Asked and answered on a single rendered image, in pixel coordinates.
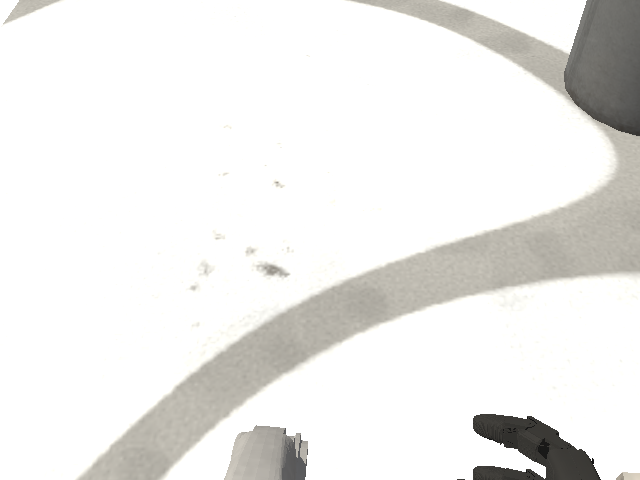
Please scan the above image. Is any robot left thigh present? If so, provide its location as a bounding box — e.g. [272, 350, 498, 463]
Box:
[224, 425, 308, 480]

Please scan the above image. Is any robot left shin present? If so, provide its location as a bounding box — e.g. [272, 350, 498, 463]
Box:
[231, 432, 247, 458]

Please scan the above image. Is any robot right hand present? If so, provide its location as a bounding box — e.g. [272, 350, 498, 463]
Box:
[457, 414, 601, 480]

